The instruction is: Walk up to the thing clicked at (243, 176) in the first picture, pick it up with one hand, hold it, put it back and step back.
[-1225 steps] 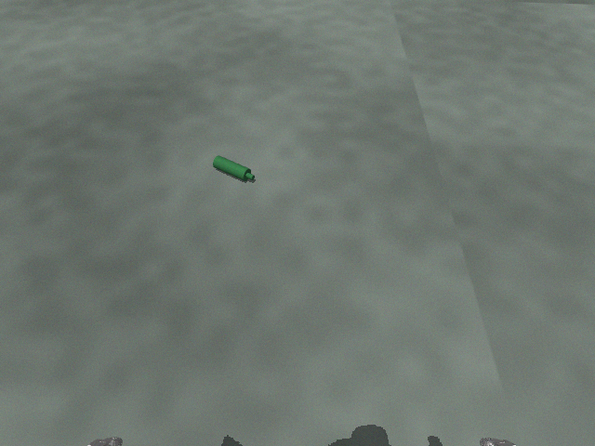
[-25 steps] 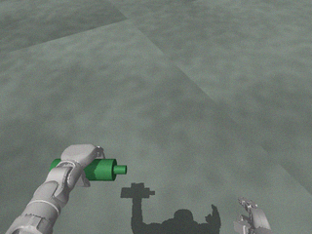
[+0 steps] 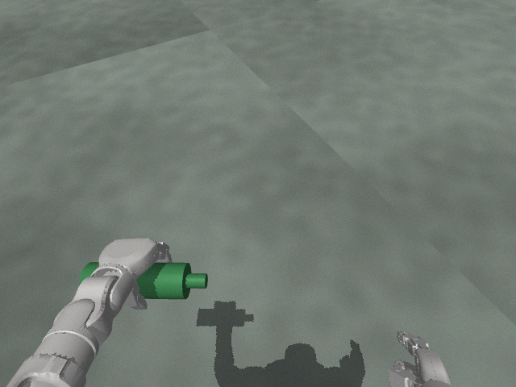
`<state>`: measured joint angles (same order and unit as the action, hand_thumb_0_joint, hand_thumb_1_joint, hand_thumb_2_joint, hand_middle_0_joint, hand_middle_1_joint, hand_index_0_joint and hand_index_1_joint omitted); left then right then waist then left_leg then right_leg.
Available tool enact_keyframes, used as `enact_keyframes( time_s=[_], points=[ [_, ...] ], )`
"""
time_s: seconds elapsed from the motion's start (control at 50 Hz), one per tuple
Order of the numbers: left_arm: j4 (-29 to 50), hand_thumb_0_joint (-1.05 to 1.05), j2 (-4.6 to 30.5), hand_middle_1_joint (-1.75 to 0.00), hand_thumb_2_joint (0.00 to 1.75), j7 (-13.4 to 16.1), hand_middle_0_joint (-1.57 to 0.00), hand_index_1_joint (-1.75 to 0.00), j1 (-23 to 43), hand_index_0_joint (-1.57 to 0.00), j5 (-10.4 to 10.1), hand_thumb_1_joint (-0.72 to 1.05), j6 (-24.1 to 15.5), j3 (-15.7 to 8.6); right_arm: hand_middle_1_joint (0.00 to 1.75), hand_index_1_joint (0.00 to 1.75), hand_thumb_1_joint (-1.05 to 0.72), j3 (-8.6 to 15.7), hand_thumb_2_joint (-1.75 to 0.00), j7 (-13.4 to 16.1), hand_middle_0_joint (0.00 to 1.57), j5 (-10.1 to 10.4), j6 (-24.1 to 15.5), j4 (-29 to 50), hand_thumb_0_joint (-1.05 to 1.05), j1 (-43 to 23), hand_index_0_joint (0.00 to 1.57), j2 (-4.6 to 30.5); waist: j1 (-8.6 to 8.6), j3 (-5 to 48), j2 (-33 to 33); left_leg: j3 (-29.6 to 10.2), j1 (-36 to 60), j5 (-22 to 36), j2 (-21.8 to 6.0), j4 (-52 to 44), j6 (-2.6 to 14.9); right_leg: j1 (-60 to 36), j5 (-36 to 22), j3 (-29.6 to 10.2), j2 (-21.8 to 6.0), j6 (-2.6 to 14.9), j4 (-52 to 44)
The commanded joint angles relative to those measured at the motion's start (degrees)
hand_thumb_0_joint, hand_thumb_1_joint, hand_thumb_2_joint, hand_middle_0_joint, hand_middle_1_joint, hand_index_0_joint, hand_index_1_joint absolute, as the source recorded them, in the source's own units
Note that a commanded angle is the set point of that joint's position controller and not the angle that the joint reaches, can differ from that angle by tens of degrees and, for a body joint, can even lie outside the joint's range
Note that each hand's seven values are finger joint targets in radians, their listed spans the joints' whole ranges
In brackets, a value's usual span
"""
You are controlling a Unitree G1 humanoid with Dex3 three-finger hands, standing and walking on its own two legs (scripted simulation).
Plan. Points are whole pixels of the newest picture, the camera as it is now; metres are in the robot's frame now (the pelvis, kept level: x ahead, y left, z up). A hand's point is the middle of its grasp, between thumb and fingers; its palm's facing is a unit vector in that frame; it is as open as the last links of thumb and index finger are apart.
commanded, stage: crouch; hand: left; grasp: from above
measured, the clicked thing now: (147, 280) +0.29 +0.21 -0.07
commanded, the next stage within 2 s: lower in 1.96 s
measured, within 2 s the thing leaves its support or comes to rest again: neither
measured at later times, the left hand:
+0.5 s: hand (154, 298) +0.31 +0.24 -0.20, palm faces -0.44 +0.06 -0.89, open 9.1 cm
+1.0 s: hand (177, 312) +0.36 +0.26 -0.44, palm faces -0.50 +0.01 -0.87, open 9.1 cm
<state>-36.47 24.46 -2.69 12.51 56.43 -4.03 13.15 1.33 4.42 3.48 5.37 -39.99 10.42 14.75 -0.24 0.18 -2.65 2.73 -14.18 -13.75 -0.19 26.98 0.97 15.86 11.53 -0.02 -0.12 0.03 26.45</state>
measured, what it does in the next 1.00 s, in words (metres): lowers itself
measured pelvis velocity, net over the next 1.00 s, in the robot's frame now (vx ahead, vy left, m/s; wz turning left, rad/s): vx -0.06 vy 0.01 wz -0.01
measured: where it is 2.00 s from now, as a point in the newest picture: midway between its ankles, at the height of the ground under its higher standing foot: outside the picture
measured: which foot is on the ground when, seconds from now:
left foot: down 0.00-1.00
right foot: down 0.00-1.00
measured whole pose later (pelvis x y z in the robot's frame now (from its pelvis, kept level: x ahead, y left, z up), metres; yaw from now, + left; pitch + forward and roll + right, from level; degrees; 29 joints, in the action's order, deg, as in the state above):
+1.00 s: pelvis -0.06 +0.01 -0.28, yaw +0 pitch +37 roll -5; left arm -72.4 31.4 19.2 43.9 70.5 -10.5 0.0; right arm 1.4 -1.6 -3.8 -2.3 -42.2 13.0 13.4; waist 10.2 10.7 -2.5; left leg -0.7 -107.4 -37.4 0.0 107.2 2.9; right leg 106.2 34.2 3.1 -2.0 -0.8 103.1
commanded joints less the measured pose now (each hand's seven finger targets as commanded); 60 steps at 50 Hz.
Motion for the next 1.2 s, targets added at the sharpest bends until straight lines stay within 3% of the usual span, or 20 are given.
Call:
enact_keyframes(
  time_s=[0.0,0.1,0.16,0.3,0.36,0.38,0.4,0.44,0.46,0.54,0.56,0.58,0.6,0.66,0.8,0.86,0.88,0.94,1.1,1.18],
  points=[
    [10.54,0.0,11.33,-0.63,0.71,4.74,-0.97,-0.61,19.91,-0.99,0.05,0.63,0.43,-7.16,0.3,0.3,-0.88,2.61,-0.89,0.12,0.2,-0.11,-2.27,7.12,0.0,-4.26,0.2,7.56,1.0,14.54,1.26,-1.92,6.76,13.79,0.69,-2.59,-0.06,-3.59,-9.6,0.16,1.59,1.26,-2.66],
    [5.41,0.0,10.31,-0.6,0.69,7.36,-0.98,-0.58,17.96,-1.0,1.29,0.63,-0.02,-6.82,0.3,0.3,-0.88,2.89,-0.89,-0.38,0.2,-0.25,-1.67,7.04,0.0,-3.53,0.2,7.76,1.03,10.95,2.86,-1.87,3.0,9.67,0.98,-1.99,-0.11,-0.9,-5.86,0.17,1.21,1.12,-2.34],
    [0.77,0.0,9.03,-0.57,0.73,9.66,-0.99,-0.57,18.96,-0.99,2.78,0.61,-1.09,-6.05,0.3,0.3,-0.88,2.97,-0.9,-0.74,0.2,-0.66,-1.2,6.39,0.0,-2.74,0.2,7.71,2.27,10.25,4.15,-1.96,0.63,7.7,1.23,0.33,-0.09,2.39,-4.27,-0.01,0.94,1.03,-0.37],
    [-7.98,0.0,10.99,-0.65,0.7,18.0,-0.94,-0.62,30.9,-0.96,7.46,0.59,-4.23,-8.14,0.3,0.3,-0.89,4.18,-0.9,-2.32,0.2,-2.78,-1.93,3.73,0.0,1.43,0.2,8.53,4.49,19.54,1.76,-1.85,-14.84,3.67,1.69,18.11,-0.46,17.64,-2.03,-0.24,0.48,0.9,14.7],
    [-9.1,0.0,12.44,-0.62,0.66,22.01,-0.91,-0.6,34.4,-0.94,10.65,0.57,-5.37,-9.22,0.3,0.3,-0.89,5.26,-0.89,-3.14,0.2,-3.48,-2.48,3.37,0.0,4.38,0.2,9.26,4.71,27.27,-2.7,-1.84,-20.03,3.38,1.23,27.23,-0.6,26.9,-1.42,-0.35,0.79,1.7,23.45],
    [-10.81,0.0,11.56,-0.64,0.65,23.09,-0.92,-0.61,35.05,-0.95,11.55,0.58,-5.31,-8.55,0.3,0.3,-0.89,5.19,-0.89,-3.39,0.2,-3.68,-2.55,3.35,0.0,5.1,0.2,9.5,5.71,28.36,-3.15,-2.23,-22.15,3.16,1.05,29.59,-0.57,30.36,-0.76,-0.03,0.84,1.83,26.05],
    [-12.81,0.0,11.52,-0.64,0.65,24.09,-0.92,-0.61,34.42,-0.95,12.27,0.58,-5.02,-8.82,0.3,0.3,-0.89,5.33,-0.89,-3.45,0.2,-3.78,-2.6,3.24,0.0,5.79,0.2,9.64,5.31,29.39,-3.24,-2.27,-24.3,2.98,1.01,31.71,-0.29,32.5,-0.29,0.2,1.06,1.93,27.9],
    [-15.39,0.0,13.4,-0.63,0.63,25.92,-0.92,-0.59,37.83,-0.95,12.71,0.59,-4.26,-10.2,0.3,0.3,-0.89,5.72,-0.89,-3.31,0.2,-4.15,-2.91,2.73,0.0,6.76,0.2,10.37,5.73,31.53,-3.69,-2.63,-29.1,1.18,1.11,35.22,-0.45,36.94,1.27,0.57,1.26,1.99,31.93],
    [-17.76,0.0,11.81,-0.63,0.65,26.36,-0.91,-0.6,38.83,-0.94,12.51,0.57,-3.95,-9.22,0.3,0.3,-0.89,5.72,-0.89,-3.2,0.2,-4.3,-3.27,2.79,0.0,6.7,0.2,10.1,6.45,31.02,-3.56,-2.99,-32.56,-0.81,1.17,36.61,-0.4,39.57,2.66,0.67,1.32,2.07,34.04],
    [-19.49,0.0,14.71,-0.62,0.63,27.13,-0.89,-0.59,43.18,-0.92,11.41,0.55,-2.83,-11.02,0.3,0.3,-0.89,6.18,-0.89,-2.64,0.2,-4.84,-5.03,2.43,0.0,8.13,0.2,10.64,6.43,36.8,-3.83,-4.38,-41.42,-6.53,0.98,42.8,-0.15,46.69,7.45,1.07,1.26,2.35,41.41],
    [-18.65,0.0,14.83,-0.63,0.65,27.11,-0.9,-0.6,44.93,-0.93,10.95,0.56,-2.52,-11.09,0.3,0.3,-0.89,6.32,-0.89,-2.5,0.2,-4.87,-5.4,2.36,0.0,8.31,0.2,10.73,6.38,39.23,-5.54,-4.62,-41.76,-6.5,0.91,44.3,-0.26,48.37,7.54,1.17,1.2,2.46,43.29],
    [-21.06,0.0,12.26,-0.63,0.64,26.76,-0.92,-0.6,43.63,-0.95,10.77,0.58,-1.98,-9.74,0.3,0.3,-0.89,6.24,-0.89,-2.5,0.2,-5.06,-5.64,2.38,0.0,8.82,0.2,10.63,7.3,40.12,-4.53,-4.88,-43.27,-6.12,0.84,45.86,-0.19,49.55,7.39,1.56,1.17,2.52,45.12],
    [-20.96,0.0,12.76,-0.61,0.63,26.53,-0.93,-0.58,44.44,-0.96,10.67,0.58,-1.73,-10.14,0.3,0.3,-0.89,6.47,-0.89,-2.45,0.2,-5.15,-5.91,2.04,0.0,9.33,0.2,10.95,7.1,41.38,-4.1,-5.49,-44.19,-5.59,0.7,47.11,-0.24,51.38,7.43,1.86,1.23,2.76,47.2],
    [-22.4,0.0,18.0,-0.61,0.67,25.82,-0.96,-0.59,45.14,-0.99,10.88,0.62,-1.22,-13.0,0.3,0.3,-0.89,6.32,-0.9,-2.53,0.2,-5.43,-6.52,2.01,0.0,9.45,0.2,11.06,6.61,44.7,-5.24,-5.37,-49.28,-5.45,1.01,51.64,-0.34,54.41,7.85,2.11,0.9,2.77,51.94],
    [-25.95,0.0,20.28,-0.59,0.69,24.04,-0.98,-0.58,50.34,-1.0,12.23,0.63,-3.16,-14.53,0.3,0.3,-0.89,5.98,-0.9,-3.64,0.2,-6.09,-7.73,1.64,0.0,9.96,0.2,11.91,9.32,42.02,-6.08,-8.94,-59.02,-18.65,1.01,57.44,-0.74,69.79,18.66,3.17,0.13,2.63,60.12],
    [-26.09,0.0,21.61,-0.57,0.68,24.22,-1.03,-0.55,51.79,-1.04,12.8,0.67,-4.95,-15.46,0.3,0.3,-0.89,5.48,-0.9,-4.46,0.2,-6.58,-8.37,1.27,0.0,10.25,0.2,12.05,9.77,43.61,-7.64,-9.32,-60.84,-19.97,1.1,60.71,-0.73,73.78,19.94,3.33,-0.14,2.58,63.3],
    [-25.21,0.0,22.42,-0.57,0.7,24.47,-1.04,-0.56,52.99,-1.05,12.93,0.69,-5.59,-16.28,0.3,0.3,-0.89,5.3,-0.9,-4.78,0.2,-6.74,-8.62,1.16,0.0,11.12,0.2,12.55,10.62,44.83,-7.26,-10.2,-61.16,-19.35,0.99,61.84,-0.8,75.16,19.54,3.55,-0.43,2.39,64.64],
    [-23.48,0.0,22.17,-0.57,0.7,25.67,-1.07,-0.55,54.73,-1.09,13.49,0.73,-6.92,-16.68,0.3,0.3,-0.89,4.88,-0.9,-5.68,0.2,-7.48,-9.18,0.53,0.0,11.96,0.2,12.57,10.82,49.84,-10.24,-9.45,-59.74,-14.29,1.09,66.1,-0.88,77.98,17.12,3.57,-0.68,2.39,67.51],
    [-23.05,0.0,25.31,-0.54,0.74,28.07,-1.11,-0.54,57.62,-1.11,15.83,0.74,-8.06,-18.77,0.3,0.3,-0.9,4.73,-0.9,-8.33,0.2,-9.26,-9.64,-0.86,0.0,14.62,0.2,13.43,11.05,54.82,-16.63,-8.53,-57.22,1.46,0.74,75.25,-1.65,83.01,9.45,4.1,-0.8,2.56,74.79],
    [-28.83,0.0,26.63,-0.56,0.75,28.92,-1.13,-0.56,56.76,-1.13,16.29,0.76,-7.61,-19.85,0.3,0.3,-0.91,4.17,-0.9,-9.32,0.2,-9.62,-9.44,-0.42,0.0,14.72,0.2,12.86,11.81,50.81,-12.77,-5.68,-67.2,-4.96,1.58,78.36,-0.09,80.27,9.41,3.87,-0.33,2.3,74.95]
  ],
)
